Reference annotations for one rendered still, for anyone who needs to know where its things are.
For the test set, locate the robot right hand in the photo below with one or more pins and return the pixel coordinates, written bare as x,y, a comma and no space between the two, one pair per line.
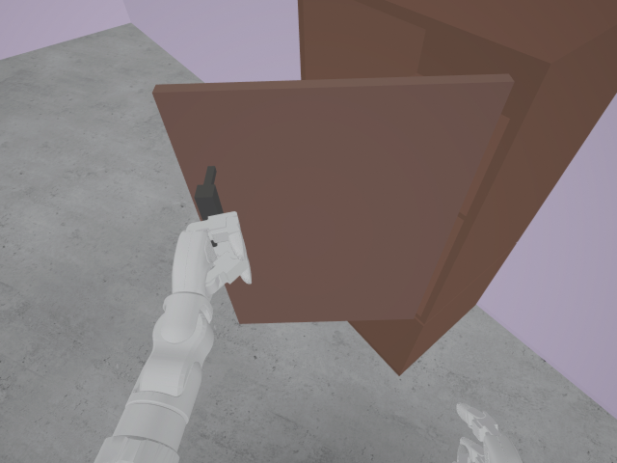
497,448

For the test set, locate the handle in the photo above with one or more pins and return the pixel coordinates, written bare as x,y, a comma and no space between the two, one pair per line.
207,198

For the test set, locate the cupboard door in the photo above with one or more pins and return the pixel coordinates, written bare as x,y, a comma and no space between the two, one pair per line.
346,190

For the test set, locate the robot left forearm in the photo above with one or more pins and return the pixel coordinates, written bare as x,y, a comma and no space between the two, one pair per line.
162,400

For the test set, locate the robot left hand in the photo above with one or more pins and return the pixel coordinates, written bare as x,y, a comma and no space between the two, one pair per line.
194,256

